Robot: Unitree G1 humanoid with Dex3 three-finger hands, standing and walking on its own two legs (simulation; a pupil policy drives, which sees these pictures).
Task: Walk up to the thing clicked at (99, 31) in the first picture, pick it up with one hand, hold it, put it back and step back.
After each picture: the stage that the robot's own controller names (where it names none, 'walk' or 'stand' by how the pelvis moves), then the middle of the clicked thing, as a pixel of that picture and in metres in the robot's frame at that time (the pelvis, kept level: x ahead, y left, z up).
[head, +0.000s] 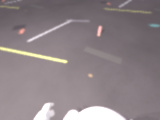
stand; (99, 31) +2.07 -0.13 -0.66
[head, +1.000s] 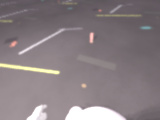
walk; (91, 37) +1.92 +0.19 -0.64
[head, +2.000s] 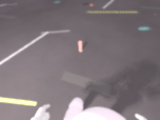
walk; (80, 46) +1.31 +0.34 -0.65
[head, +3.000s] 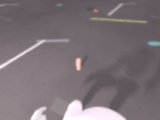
walk; (78, 64) +0.86 +0.27 -0.64
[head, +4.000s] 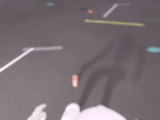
walk; (75, 81) +0.53 +0.20 -0.63
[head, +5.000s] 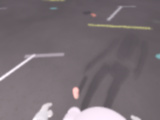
stand; (76, 93) +0.37 +0.18 -0.65
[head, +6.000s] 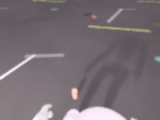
stand; (74, 94) +0.38 +0.18 -0.66
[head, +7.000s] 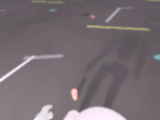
stand; (74, 94) +0.37 +0.19 -0.66
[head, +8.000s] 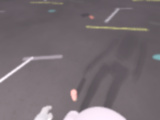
stand; (74, 95) +0.36 +0.20 -0.66
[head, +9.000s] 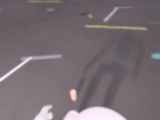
stand; (73, 95) +0.35 +0.20 -0.66
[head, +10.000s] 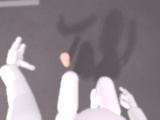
go down; (65, 60) +0.42 +0.23 -0.33
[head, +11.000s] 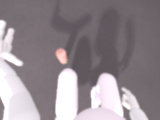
approach; (62, 57) +0.42 +0.25 -0.27
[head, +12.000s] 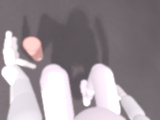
close in; (35, 51) +0.40 +0.30 -0.16
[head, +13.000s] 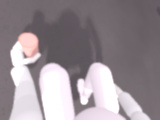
close; (31, 49) +0.40 +0.30 -0.15
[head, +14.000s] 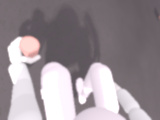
lift; (30, 51) +0.38 +0.30 -0.16
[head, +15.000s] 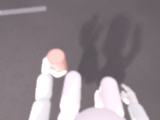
lift; (60, 65) +0.32 +0.22 +0.00
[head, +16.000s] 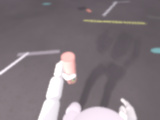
hold; (70, 70) +0.32 +0.16 +0.06
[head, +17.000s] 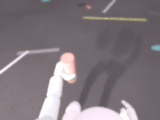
hold; (70, 70) +0.32 +0.16 +0.04
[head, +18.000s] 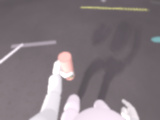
crouch; (67, 68) +0.35 +0.17 +0.00
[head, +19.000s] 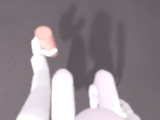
lower; (49, 45) +0.46 +0.26 -0.05
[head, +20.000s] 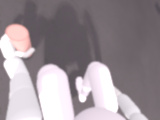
lower; (23, 44) +0.42 +0.32 -0.16
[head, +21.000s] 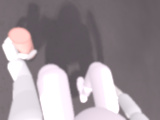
lower; (25, 47) +0.41 +0.32 -0.16
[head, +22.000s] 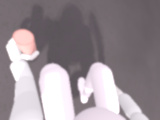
lower; (28, 47) +0.40 +0.31 -0.15
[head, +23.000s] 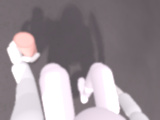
lower; (29, 50) +0.39 +0.31 -0.16
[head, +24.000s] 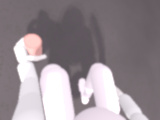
open; (35, 50) +0.40 +0.29 -0.16
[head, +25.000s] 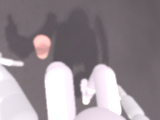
stand; (42, 49) +0.40 +0.28 -0.16
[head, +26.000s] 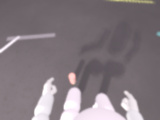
stand; (72, 79) +0.39 +0.19 -0.50
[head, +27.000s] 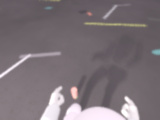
stand; (74, 93) +0.38 +0.18 -0.60
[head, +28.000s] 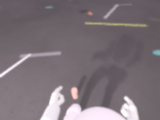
stand; (74, 93) +0.37 +0.18 -0.60
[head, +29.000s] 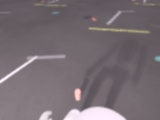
stand; (77, 94) +0.39 +0.16 -0.65
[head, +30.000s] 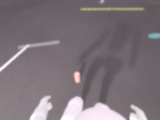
walk; (77, 77) +0.49 +0.17 -0.63
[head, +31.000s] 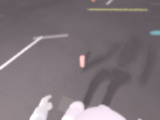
walk; (82, 61) +0.81 +0.18 -0.63
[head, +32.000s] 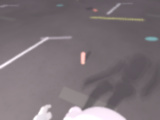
stand; (83, 58) +1.03 +0.20 -0.64
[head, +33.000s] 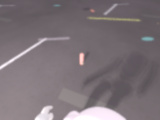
stand; (81, 59) +1.02 +0.20 -0.66
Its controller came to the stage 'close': yes
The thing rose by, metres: 0.68
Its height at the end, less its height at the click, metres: +0.00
